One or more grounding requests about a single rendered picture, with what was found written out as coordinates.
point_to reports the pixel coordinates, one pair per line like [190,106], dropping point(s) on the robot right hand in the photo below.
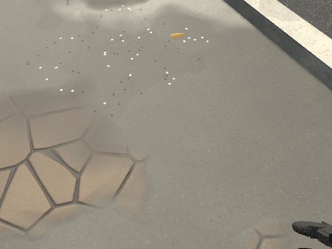
[321,231]

